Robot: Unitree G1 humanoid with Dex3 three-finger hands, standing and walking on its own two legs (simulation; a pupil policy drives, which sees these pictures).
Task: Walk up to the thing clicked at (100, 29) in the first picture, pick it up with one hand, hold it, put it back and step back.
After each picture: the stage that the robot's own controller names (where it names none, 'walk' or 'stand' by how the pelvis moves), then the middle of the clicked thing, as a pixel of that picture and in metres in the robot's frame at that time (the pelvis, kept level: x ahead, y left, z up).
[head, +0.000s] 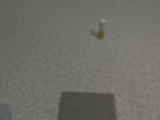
stand; (101, 29) +1.51 -0.21 -0.66
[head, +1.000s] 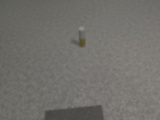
walk; (82, 37) +1.39 +0.12 -0.63
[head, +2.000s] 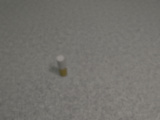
walk; (62, 66) +0.88 +0.26 -0.64
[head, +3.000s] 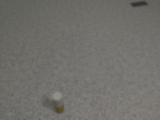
walk; (58, 103) +0.55 +0.18 -0.63
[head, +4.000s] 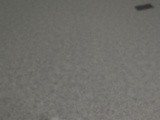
stand; out of the picture +0.37 +0.20 -0.64
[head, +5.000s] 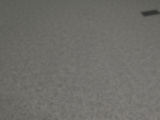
stand; out of the picture +0.36 +0.17 -0.65
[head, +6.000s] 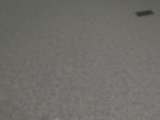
stand; out of the picture +0.39 +0.19 -0.66
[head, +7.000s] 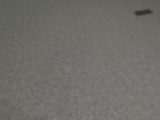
stand; out of the picture +0.38 +0.19 -0.66
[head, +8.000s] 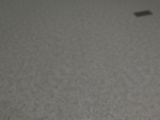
stand; out of the picture +0.37 +0.19 -0.66
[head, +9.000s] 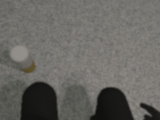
go down; (24, 61) +0.42 +0.26 -0.32
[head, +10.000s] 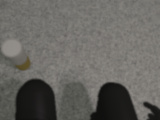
go down; (18, 57) +0.43 +0.27 -0.27
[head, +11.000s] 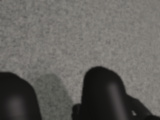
close in; out of the picture +0.40 +0.32 -0.16
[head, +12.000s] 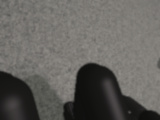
close; out of the picture +0.39 +0.33 -0.15
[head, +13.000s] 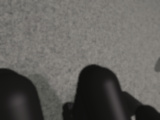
lift; out of the picture +0.36 +0.32 -0.15
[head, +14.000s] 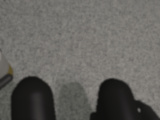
lift; out of the picture +0.32 +0.28 -0.03
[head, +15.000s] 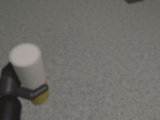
hold; (34, 80) +0.32 +0.16 +0.08
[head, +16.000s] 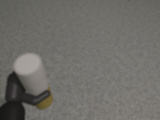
hold; (37, 86) +0.32 +0.16 +0.03
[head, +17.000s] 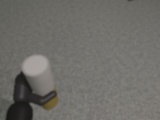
crouch; (44, 87) +0.32 +0.14 +0.02
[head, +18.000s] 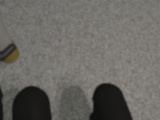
crouch; out of the picture +0.45 +0.25 -0.05
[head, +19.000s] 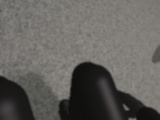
lower; out of the picture +0.40 +0.35 -0.16
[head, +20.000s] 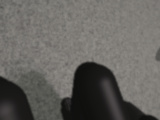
lower; out of the picture +0.40 +0.34 -0.16
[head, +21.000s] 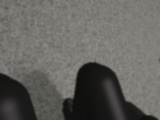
lower; out of the picture +0.39 +0.33 -0.16
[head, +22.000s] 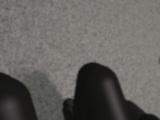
lower; out of the picture +0.38 +0.33 -0.16
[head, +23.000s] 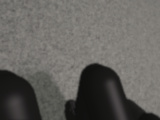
loosen; out of the picture +0.36 +0.31 -0.16
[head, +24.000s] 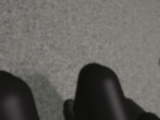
withdraw; out of the picture +0.36 +0.31 -0.16
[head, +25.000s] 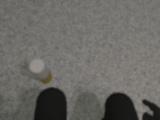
walk; (42, 72) +0.42 +0.24 -0.36
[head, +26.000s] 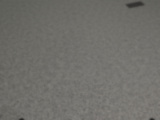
stand; out of the picture +0.35 +0.20 -0.59
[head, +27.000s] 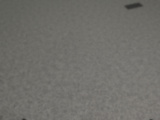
stand; out of the picture +0.35 +0.20 -0.60
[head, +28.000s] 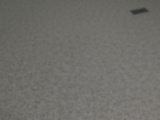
stand; out of the picture +0.37 +0.18 -0.65
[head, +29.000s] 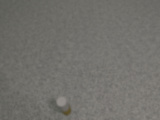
walk; (64, 106) +0.42 +0.20 -0.63
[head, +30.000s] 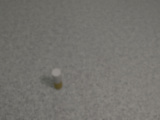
walk; (57, 79) +0.64 +0.17 -0.64
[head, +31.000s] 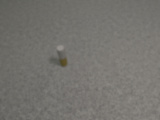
walk; (62, 56) +0.96 +0.28 -0.63
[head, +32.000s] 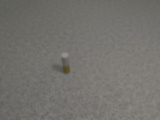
stand; (65, 63) +1.01 +0.19 -0.65
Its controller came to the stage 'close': yes
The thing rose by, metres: 0.68
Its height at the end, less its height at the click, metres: +0.00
